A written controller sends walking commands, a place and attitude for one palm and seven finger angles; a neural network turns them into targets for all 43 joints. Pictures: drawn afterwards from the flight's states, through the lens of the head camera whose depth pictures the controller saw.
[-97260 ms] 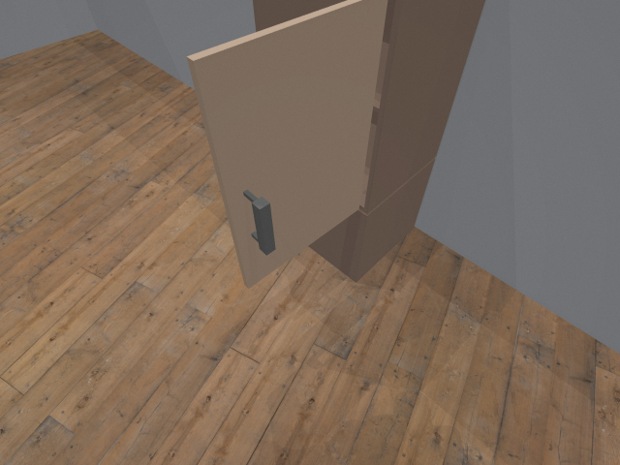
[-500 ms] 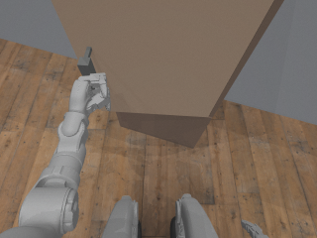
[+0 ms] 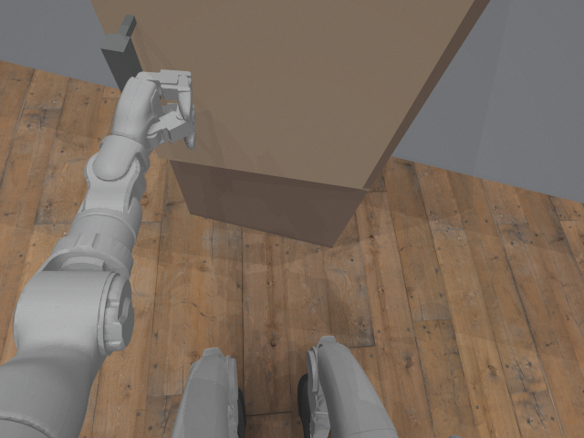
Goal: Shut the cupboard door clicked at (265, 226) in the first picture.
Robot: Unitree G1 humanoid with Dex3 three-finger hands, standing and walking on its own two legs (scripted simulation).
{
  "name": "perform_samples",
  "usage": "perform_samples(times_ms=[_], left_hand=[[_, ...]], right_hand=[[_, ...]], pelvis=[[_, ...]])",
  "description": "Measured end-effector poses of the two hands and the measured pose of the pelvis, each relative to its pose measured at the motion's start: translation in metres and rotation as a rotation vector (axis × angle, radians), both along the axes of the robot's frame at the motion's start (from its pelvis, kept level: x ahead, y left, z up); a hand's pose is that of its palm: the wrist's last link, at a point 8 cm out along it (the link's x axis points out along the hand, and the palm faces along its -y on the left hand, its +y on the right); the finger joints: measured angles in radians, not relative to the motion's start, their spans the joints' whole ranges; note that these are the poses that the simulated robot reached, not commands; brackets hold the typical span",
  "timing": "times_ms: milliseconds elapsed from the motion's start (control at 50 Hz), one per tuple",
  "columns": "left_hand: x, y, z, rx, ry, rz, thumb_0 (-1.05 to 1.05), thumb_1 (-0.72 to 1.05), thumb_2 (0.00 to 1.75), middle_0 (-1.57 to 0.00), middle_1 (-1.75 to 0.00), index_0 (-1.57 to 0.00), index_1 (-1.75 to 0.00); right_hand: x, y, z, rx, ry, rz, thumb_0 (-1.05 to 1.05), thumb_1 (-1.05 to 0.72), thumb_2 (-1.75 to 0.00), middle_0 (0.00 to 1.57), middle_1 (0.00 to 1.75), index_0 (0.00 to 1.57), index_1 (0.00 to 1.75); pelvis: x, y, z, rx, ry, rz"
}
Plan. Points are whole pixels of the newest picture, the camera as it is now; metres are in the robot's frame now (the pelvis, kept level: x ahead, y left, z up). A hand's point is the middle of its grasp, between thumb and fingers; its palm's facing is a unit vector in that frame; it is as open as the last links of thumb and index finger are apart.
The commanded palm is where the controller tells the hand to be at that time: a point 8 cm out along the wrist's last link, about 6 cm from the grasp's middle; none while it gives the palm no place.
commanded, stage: push the door shut along its arc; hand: left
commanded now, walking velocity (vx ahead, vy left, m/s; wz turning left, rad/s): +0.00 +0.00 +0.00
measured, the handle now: (139, 77) +0.59 +0.16 +0.05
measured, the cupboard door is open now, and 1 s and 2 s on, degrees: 6 0 0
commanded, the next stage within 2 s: pull the fist back off the door in 0.96 s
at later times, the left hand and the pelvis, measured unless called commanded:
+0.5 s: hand (213, 90) +0.56 +0.06 +0.06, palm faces -0.36 -0.93 -0.05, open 2.9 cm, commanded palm +0.57 +0.09 +0.06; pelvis +0.01 -0.01 -0.01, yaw -1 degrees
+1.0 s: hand (221, 79) +0.58 +0.05 +0.06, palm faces -0.42 -0.90 -0.06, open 3.1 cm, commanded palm +0.62 +0.03 +0.06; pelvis -0.01 -0.01 -0.04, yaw -2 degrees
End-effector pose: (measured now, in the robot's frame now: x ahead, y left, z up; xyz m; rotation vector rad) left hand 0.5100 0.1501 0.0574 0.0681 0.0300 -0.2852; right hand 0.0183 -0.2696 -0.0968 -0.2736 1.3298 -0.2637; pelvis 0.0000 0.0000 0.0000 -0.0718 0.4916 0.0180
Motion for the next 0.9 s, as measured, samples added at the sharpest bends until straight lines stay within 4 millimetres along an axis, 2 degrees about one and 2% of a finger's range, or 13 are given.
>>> perform_samples(times_ms=[140,240,420,680,780,900], left_hand=[[0.025,-0.023,0.003,-0.034,0.012,-0.029,0.02,0.9,0.9,-1.3,-1.5,-1.3,-1.49],[0.042,-0.032,0.009,-0.029,-0.008,-0.039,0.02,0.9,0.91,-1.3,-1.5,-1.3,-1.49],[0.047,-0.031,0.009,0.004,0.031,-0.067,-0.03,0.88,0.92,-1.3,-1.5,-1.3,-1.49],[0.063,-0.037,0.011,-0.009,0.04,-0.112,0.01,0.91,0.97,-1.3,-1.5,-1.3,-1.49],[0.071,-0.042,0.011,-0.016,0.024,-0.129,0.02,0.94,1.0,-1.3,-1.5,-1.3,-1.49],[0.072,-0.04,0.009,-0.004,0.031,-0.144,-0.01,0.91,1.02,-1.3,-1.5,-1.3,-1.49]], right_hand=[[-0.015,0.005,-0.002,0.006,0.02,-0.036,0.01,-0.9,-0.89,0.21,0.3,0.21,0.3],[-0.025,0.01,-0.004,0.023,0.041,-0.07,0.01,-0.9,-0.89,0.21,0.3,0.21,0.3],[-0.034,0.013,-0.009,0.064,0.092,-0.087,0.01,-0.9,-0.89,0.21,0.3,0.21,0.3],[-0.03,-0.012,-0.006,-0.038,0.05,-0.043,0.01,-0.9,-0.89,0.21,0.3,0.21,0.3],[-0.039,-0.015,-0.009,-0.068,0.058,-0.048,0.01,-0.9,-0.89,0.21,0.3,0.21,0.3],[-0.055,-0.006,-0.014,-0.062,0.086,-0.06,0.01,-0.9,-0.89,0.21,0.3,0.21,0.3]], pelvis=[[0.002,0.001,-0.003,-0.002,0.022,-0.015],[0.006,-0.001,-0.006,0.0,0.04,-0.029],[0.008,-0.007,-0.006,0.008,0.043,-0.033],[-0.001,-0.013,-0.018,-0.01,0.068,-0.019],[-0.005,-0.012,-0.027,-0.017,0.086,-0.021],[-0.01,-0.01,-0.034,-0.024,0.094,-0.022]])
